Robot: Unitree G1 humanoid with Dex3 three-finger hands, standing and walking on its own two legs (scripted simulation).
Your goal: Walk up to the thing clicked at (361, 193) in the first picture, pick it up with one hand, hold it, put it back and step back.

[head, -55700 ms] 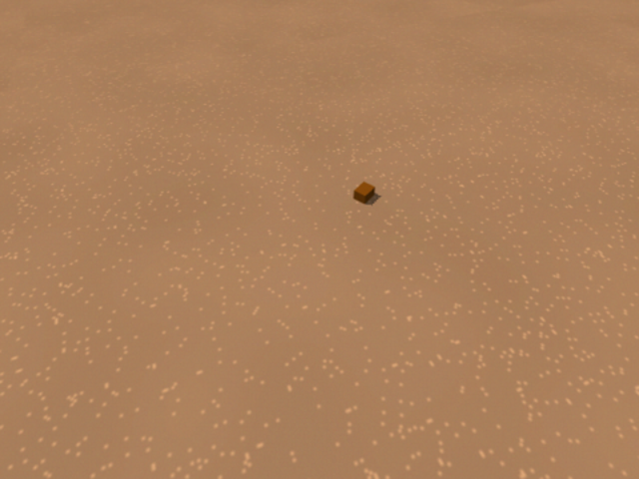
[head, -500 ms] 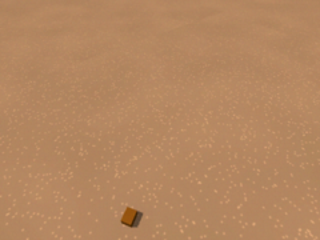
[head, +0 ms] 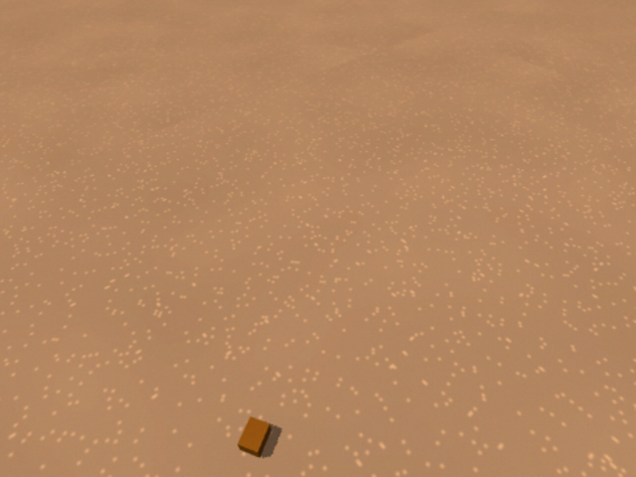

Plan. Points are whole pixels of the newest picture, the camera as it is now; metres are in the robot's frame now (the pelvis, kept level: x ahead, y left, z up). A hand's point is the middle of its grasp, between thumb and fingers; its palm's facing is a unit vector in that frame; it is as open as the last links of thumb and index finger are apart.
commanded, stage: stand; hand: left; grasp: from above
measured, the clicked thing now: (254, 436) +0.42 +0.23 -0.76
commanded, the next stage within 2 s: step back in 1.42 s
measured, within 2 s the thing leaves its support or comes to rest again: neither
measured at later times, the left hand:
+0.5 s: hand out of the picture +0.08 +0.24 -0.16, palm faces +0.01 -0.94 -0.34, open 7.4 cm
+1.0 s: hand out of the picture +0.09 +0.24 -0.16, palm faces +0.00 -0.94 -0.34, open 7.4 cm
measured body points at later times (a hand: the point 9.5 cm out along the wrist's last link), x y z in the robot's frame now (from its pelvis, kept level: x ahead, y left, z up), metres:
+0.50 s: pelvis +0.01 +0.00 +0.00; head +0.02 -0.01 +0.45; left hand +0.08 +0.29 -0.13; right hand +0.09 -0.30 -0.14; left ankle +0.02 +0.13 -0.75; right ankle +0.00 -0.14 -0.75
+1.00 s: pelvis +0.02 -0.01 +0.00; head +0.02 -0.01 +0.45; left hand +0.09 +0.29 -0.13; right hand +0.09 -0.30 -0.14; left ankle +0.02 +0.13 -0.75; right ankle +0.00 -0.14 -0.75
